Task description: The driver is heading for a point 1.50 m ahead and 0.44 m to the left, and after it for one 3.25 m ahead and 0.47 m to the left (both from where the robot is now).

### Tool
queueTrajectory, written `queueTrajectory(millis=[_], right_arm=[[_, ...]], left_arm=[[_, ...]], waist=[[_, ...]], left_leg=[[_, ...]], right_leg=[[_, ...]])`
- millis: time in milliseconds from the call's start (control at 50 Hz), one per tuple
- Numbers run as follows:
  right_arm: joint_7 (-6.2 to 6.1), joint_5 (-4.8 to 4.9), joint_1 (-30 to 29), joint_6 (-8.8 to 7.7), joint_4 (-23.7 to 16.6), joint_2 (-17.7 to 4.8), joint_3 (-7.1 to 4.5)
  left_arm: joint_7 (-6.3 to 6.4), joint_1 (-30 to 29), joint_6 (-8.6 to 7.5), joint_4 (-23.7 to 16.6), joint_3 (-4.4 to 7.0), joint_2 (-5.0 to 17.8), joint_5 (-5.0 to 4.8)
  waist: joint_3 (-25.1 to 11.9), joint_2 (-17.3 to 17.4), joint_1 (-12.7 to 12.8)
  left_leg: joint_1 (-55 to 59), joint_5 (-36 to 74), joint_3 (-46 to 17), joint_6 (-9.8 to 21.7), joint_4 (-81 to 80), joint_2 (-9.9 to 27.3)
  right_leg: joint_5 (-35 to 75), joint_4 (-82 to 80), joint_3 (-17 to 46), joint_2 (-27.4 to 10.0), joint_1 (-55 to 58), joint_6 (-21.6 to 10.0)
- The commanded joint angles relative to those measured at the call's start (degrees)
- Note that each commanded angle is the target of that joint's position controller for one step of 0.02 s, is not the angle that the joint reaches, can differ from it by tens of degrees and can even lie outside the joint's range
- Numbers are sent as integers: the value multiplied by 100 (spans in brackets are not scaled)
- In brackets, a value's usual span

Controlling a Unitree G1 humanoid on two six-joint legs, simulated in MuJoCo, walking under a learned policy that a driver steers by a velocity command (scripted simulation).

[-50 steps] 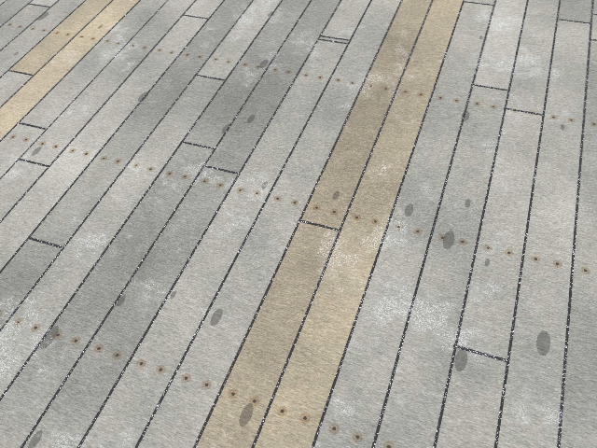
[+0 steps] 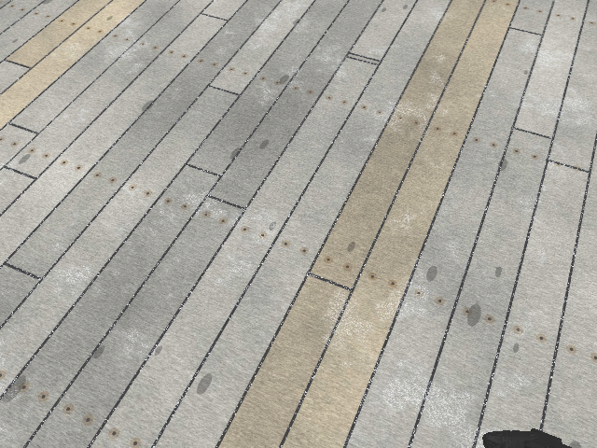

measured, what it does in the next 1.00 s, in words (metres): walks ahead: left foot, then right foot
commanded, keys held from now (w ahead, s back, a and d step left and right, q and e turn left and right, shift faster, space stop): w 0.60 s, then w+q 0.40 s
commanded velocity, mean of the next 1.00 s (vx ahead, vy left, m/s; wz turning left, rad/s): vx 0.49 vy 0.00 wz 0.12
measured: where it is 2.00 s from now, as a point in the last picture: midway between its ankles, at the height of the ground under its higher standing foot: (264, 211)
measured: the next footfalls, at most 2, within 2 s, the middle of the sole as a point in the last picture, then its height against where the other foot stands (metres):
left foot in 0.02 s outside the picture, level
right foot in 0.58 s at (373, 423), level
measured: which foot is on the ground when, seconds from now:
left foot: up 0.00-0.00, down 0.02-0.58, up 0.60-1.00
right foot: down 0.00-0.02, up 0.04-0.56, down 0.58-1.00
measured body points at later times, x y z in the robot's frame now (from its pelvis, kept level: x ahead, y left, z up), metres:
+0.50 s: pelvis +0.28 +0.01 +0.01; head +0.31 +0.01 +0.46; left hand +0.47 +0.22 -0.11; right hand +0.19 -0.22 -0.13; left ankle +0.15 +0.08 -0.72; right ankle +0.45 -0.11 -0.69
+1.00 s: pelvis +0.55 -0.02 +0.01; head +0.58 -0.01 +0.46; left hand +0.47 +0.21 -0.13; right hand +0.73 -0.22 -0.12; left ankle +0.69 +0.13 -0.68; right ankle +0.46 -0.09 -0.72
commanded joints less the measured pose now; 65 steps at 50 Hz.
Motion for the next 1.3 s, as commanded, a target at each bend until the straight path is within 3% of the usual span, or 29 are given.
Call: queueTrajectory(millis=[20,40,60,80,100,160,260,360,460,520,560,580,600,620,640,680,720,820,1000,1060,1100,1120,1140,1160,1180,1200,1220,1260,1300], right_arm=[[-172,-38,2149,-132,420,-892,-340],[-237,-172,3056,-151,585,-1386,-477],[-183,-198,2919,-118,560,-1660,-526],[-130,58,2340,-89,516,-1396,-512],[-110,109,1752,-112,405,-980,-407],[-125,56,1592,-263,578,-389,-234],[-151,82,2290,-391,879,-622,-254],[-165,96,2820,-366,1012,-564,-197],[-239,24,3291,-326,1194,-600,-185],[-294,-23,3148,-296,1223,-697,-213],[-294,-25,2977,-271,1214,-798,-242],[-281,24,2875,-267,1164,-769,-226],[-234,170,3001,-288,922,-412,-126],[-209,268,3577,-261,981,-171,-126],[-252,136,2992,-211,956,-658,-265],[-205,112,2475,-230,826,-450,-261],[-125,-32,2616,-69,884,-280,-263],[-5,-30,1894,131,575,-203,-296],[86,-28,186,81,-145,-101,-158],[69,-52,410,84,-161,-238,-219],[36,-65,1148,79,29,-423,-325],[13,-90,1771,43,211,-580,-417],[-51,-166,2573,13,410,-945,-574],[-118,-167,2481,33,327,-1570,-730],[-115,9,2666,121,301,-1618,-743],[-170,48,2286,138,316,-1425,-691],[-179,77,2018,115,289,-1098,-615],[-220,122,1632,15,222,-787,-512],[-210,162,1753,-115,235,-840,-494]], left_arm=[[35,-220,-11,-212,199,1055,-18],[15,-65,-7,-361,134,781,-25],[-47,604,16,-358,90,251,-141],[-33,95,35,-410,219,784,-15],[-64,-401,5,-572,254,843,-1],[-143,-579,106,-591,232,553,93],[-237,-1354,291,-887,234,453,123],[-264,-2567,262,-1311,170,381,44],[-240,-3290,220,-1593,137,406,25],[-210,-3124,148,-1633,187,517,23],[-126,-1986,76,-1281,303,699,34],[-65,-996,17,-972,398,887,114],[12,-76,-5,-832,552,1452,274],[-51,-89,60,-812,619,1655,216],[-91,-664,101,-886,559,1289,22],[-119,-1498,25,-1004,392,666,11],[-65,-1449,-57,-864,306,400,-7],[-22,-888,-217,-670,347,622,-18],[123,-133,-145,-457,312,703,-7],[195,-188,-63,-452,350,868,23],[213,-339,28,-520,408,1036,57],[186,-399,75,-586,434,1106,50],[140,-567,81,-740,441,1114,13],[6,-326,50,-1114,318,403,-41],[-40,-1028,-26,-1392,399,850,-35],[-69,-1455,-119,-1556,373,824,-62],[-62,-1425,-177,-1537,369,851,-74],[-45,-1223,-20,-1471,376,795,91],[-92,-1173,193,-1525,363,678,180]], waist=[[-914,-468,-1296],[-1590,203,-1453],[-1961,1256,-911],[-1334,480,-819],[-548,274,-628],[-125,137,-214],[102,168,-223],[233,227,-542],[266,323,-774],[178,374,-559],[-405,401,-71],[-922,274,342],[-1734,-481,498],[-2241,-1283,190],[-1448,-311,53],[-337,-127,-287],[-136,-350,-529],[61,-351,-559],[292,-379,-166],[57,-548,-380],[-382,-671,-725],[-732,-611,-984],[-1148,-205,-1417],[-1547,1138,-931],[-1741,578,-1170],[-851,258,-996],[-456,-145,-756],[-239,-335,-318],[-337,-197,-207]], left_leg=[[2823,20,-93,389,-489,-188],[4118,-931,-1651,641,-573,1202],[4992,-1282,-4613,1425,-1455,2493],[4281,-1968,-4551,1314,-1874,2202],[3400,-1871,-3579,1155,-2036,2018],[2088,-256,-2121,761,-2401,1341],[2066,499,-1389,734,-2718,1117],[2495,1440,-946,501,-2678,885],[3458,2226,-899,533,-2382,1113],[3851,3471,-825,484,-1838,1281],[3802,4655,-681,337,-538,1176],[3104,3973,-517,231,620,981],[1511,1702,-232,44,2525,530],[-56,-2528,-457,-61,4170,-438],[-472,-1998,-1035,43,4360,-18],[-248,-1127,-999,48,3771,382],[202,-899,-975,-55,3427,521],[-512,-151,-799,-190,3055,617],[-586,601,71,-56,572,336],[-43,-118,327,266,334,-33],[768,-703,417,561,219,-391],[1573,-755,316,727,-123,-527],[2858,-902,-510,1028,-632,-62],[4636,-629,-3392,1875,-823,1733],[4812,-864,-4900,2187,-1631,1997],[4210,-680,-3967,1930,-1799,1919],[3468,-67,-3426,1645,-1918,1698],[2527,1131,-2531,1288,-2003,1122],[2289,1778,-2202,1222,-2006,878]], right_leg=[[6033,2803,72,-1221,-1145,-369],[3656,4605,-150,-838,-2268,-313],[-778,6522,58,273,-4165,-145],[-288,6773,606,-104,-4595,-269],[313,6497,510,-389,-4682,-296],[757,5714,435,-780,-3922,-175],[1333,4882,108,-948,-4514,93],[2271,3310,-218,-842,-4754,238],[2256,2403,-374,-616,-4781,84],[1619,2027,-414,-410,-4310,-170],[1365,1647,-535,-48,-2934,-411],[1629,1429,-310,-262,-1550,-601],[1131,1390,1502,-1770,165,-1042],[1236,725,3875,-2909,978,-1711],[699,533,3311,-2539,238,-1414],[1182,11,1863,-2082,-1328,-955],[1666,-227,1013,-1730,-1983,-629],[2621,-438,60,-1587,-1900,-480],[4212,-151,-951,-1632,-843,-296],[6209,654,-1221,-1775,-363,-250],[7129,1928,-1324,-1834,-295,-287],[6681,2985,-1337,-1824,-597,-268],[5215,4610,-1395,-1666,-1643,-107],[-319,6725,-1233,-569,-4225,209],[-716,7453,75,-112,-5226,238],[-65,7147,323,-569,-5723,180],[363,6571,287,-765,-5416,183],[510,5853,295,-957,-4641,344],[496,5461,223,-967,-4385,503]])
Velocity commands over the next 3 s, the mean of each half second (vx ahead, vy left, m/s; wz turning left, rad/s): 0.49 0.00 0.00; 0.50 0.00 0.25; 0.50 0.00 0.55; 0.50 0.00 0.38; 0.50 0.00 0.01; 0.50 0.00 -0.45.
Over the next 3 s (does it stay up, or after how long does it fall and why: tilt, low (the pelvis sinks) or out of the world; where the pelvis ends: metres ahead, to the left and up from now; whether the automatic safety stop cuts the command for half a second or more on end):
stays up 1.48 0.48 0.02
